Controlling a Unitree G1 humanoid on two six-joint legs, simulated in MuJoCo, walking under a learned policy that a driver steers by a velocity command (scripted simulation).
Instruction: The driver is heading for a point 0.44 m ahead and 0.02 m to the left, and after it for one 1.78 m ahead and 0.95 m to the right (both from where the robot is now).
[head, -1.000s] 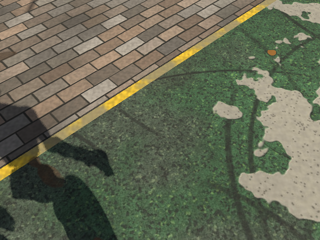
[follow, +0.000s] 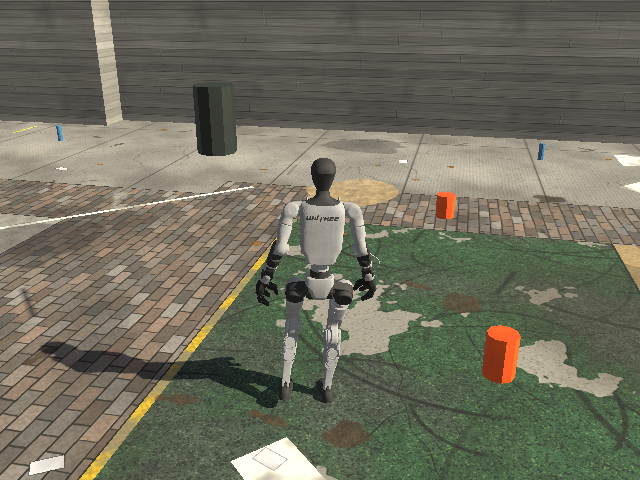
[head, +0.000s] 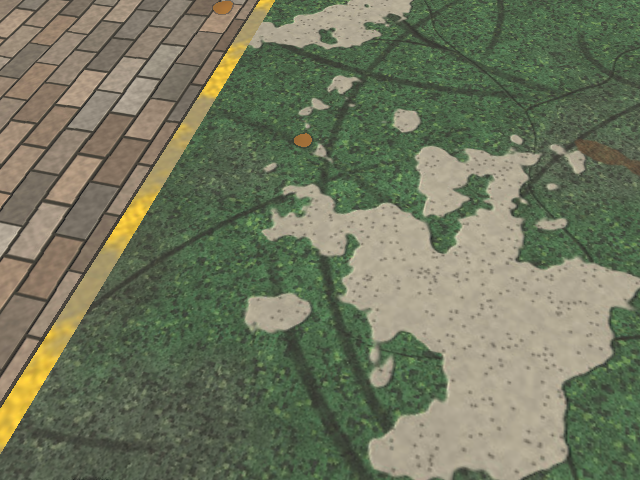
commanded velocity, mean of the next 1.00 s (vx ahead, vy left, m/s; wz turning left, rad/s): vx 0.38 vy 0.00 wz -0.20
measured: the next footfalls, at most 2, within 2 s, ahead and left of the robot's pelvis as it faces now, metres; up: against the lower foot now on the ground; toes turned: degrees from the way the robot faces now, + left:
left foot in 0.18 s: +0.06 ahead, +0.13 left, +0.00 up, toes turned -10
right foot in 0.62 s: +0.25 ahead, -0.15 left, +0.00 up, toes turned -14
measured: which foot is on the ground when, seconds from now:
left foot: up 0.00-0.16, down 0.18-0.62, up 0.64-1.00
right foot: down 0.00-0.18, up 0.20-0.60, down 0.62-1.00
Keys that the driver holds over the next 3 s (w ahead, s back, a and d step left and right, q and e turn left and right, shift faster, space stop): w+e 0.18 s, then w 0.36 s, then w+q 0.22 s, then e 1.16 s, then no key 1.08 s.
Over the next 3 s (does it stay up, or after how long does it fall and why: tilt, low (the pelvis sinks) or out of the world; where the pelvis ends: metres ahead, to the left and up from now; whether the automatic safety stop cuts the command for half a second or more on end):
stays up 0.35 -0.09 0.01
